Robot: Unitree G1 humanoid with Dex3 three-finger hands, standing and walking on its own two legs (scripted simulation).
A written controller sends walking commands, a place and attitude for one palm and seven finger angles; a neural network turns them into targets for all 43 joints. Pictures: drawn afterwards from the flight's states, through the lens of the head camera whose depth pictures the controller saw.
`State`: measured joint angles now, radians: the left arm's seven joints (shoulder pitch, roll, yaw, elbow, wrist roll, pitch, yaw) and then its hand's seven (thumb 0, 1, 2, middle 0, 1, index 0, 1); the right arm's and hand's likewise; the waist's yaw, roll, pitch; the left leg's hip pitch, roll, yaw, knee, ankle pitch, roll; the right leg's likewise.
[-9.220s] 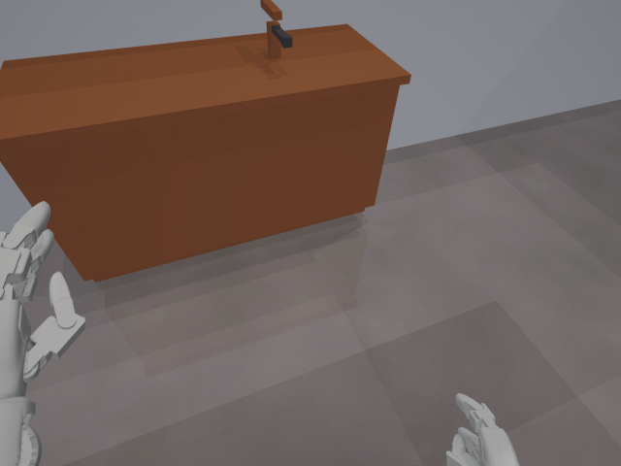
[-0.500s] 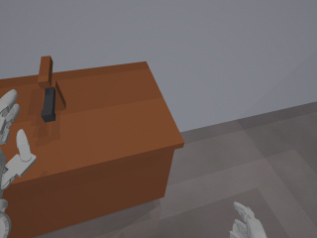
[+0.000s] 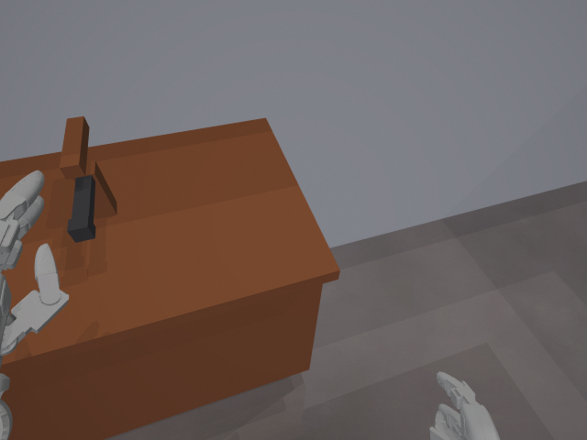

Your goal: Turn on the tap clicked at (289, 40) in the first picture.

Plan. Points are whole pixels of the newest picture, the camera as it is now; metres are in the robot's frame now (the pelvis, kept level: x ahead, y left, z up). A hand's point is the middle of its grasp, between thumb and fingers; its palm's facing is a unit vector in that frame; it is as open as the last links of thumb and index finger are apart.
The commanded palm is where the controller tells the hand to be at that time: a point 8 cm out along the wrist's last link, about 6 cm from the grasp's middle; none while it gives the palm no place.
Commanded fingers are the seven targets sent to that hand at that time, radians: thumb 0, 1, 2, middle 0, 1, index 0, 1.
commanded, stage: shuffle to correct the standing spot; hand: left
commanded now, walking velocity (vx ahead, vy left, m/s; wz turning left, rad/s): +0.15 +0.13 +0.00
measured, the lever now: (81, 229) +0.40 +0.34 +0.05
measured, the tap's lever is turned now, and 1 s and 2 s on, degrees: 0 0 0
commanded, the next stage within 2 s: come to a stop and stand still in 0.04 s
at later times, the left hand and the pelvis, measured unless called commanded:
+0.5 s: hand (26, 256) +0.26 +0.28 +0.18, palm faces +0.35 -0.86 -0.36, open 7.5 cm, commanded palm +0.20 +0.32 +0.19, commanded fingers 0.00 0.90 0.90 -0.20 -0.30 -0.20 -0.30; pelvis +0.03 +0.05 +0.01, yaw -3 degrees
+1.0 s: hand (14, 290) +0.23 +0.29 +0.16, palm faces +0.31 -0.87 -0.39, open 7.5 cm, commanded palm +0.18 +0.32 +0.19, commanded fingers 0.00 0.90 0.90 -0.20 -0.30 -0.20 -0.30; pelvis +0.00 +0.05 +0.01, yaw -4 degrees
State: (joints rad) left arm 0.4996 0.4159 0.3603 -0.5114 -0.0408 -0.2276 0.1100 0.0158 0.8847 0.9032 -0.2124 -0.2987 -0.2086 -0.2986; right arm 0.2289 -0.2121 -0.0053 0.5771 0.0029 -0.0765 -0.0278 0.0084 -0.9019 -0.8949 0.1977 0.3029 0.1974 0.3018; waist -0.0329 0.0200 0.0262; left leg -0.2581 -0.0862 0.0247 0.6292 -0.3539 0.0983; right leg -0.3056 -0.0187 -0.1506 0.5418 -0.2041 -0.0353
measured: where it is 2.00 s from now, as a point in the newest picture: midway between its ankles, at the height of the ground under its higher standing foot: outside the picture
